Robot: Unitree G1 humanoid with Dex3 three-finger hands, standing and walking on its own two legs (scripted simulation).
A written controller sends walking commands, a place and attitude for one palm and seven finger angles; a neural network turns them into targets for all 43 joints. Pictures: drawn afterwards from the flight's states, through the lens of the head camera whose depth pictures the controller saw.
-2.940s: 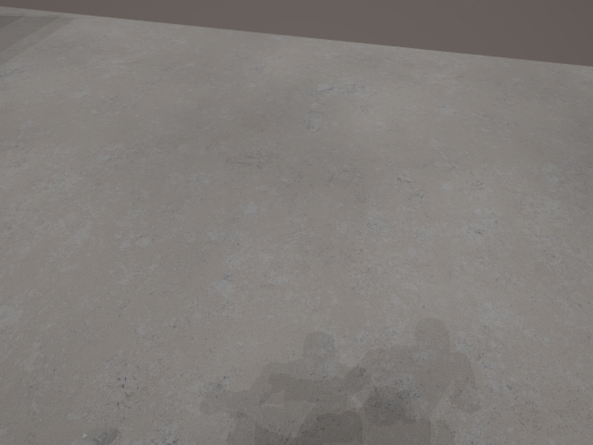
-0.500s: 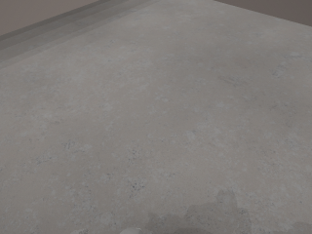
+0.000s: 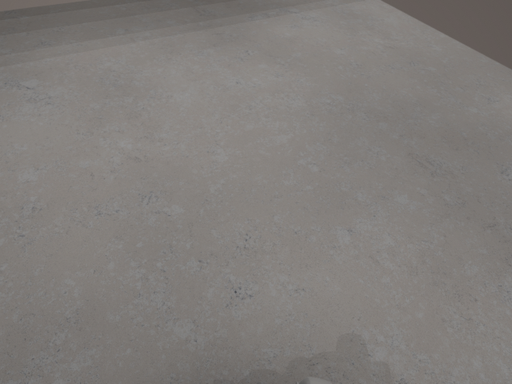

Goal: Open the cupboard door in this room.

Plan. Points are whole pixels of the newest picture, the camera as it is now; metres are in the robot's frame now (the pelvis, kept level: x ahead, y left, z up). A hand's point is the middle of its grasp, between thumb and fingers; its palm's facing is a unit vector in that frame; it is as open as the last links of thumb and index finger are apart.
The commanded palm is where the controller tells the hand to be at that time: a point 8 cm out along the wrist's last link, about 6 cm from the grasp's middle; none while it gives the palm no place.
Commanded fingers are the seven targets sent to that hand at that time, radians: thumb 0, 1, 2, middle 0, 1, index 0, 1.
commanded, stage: turn or walk to find it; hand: left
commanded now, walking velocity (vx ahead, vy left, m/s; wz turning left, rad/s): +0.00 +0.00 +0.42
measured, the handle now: out of the picture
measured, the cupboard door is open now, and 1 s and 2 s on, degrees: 0 0 0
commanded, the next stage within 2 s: none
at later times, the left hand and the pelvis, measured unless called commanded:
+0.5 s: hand out of the picture +0.00 +0.17 -0.16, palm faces +0.24 -0.94 -0.24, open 7.4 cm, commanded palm none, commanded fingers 0.00 0.90 0.90 -0.20 -0.30 -0.20 -0.30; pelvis -0.02 -0.03 +0.00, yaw +13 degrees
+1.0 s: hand out of the picture -0.05 +0.22 -0.16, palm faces +0.42 -0.87 -0.25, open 7.4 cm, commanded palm none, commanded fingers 0.00 0.90 0.90 -0.20 -0.30 -0.20 -0.30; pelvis -0.05 +0.00 +0.00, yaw +24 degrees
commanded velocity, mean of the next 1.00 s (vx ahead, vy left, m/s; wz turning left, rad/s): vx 0.00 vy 0.00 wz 0.42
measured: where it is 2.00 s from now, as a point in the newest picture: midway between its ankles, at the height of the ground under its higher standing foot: outside the picture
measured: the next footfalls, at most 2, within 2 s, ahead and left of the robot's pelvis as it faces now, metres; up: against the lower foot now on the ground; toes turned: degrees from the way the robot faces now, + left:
right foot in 0.24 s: +0.04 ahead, -0.14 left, +0.00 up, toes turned +2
left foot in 0.64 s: -0.03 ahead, +0.11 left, +0.00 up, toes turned +21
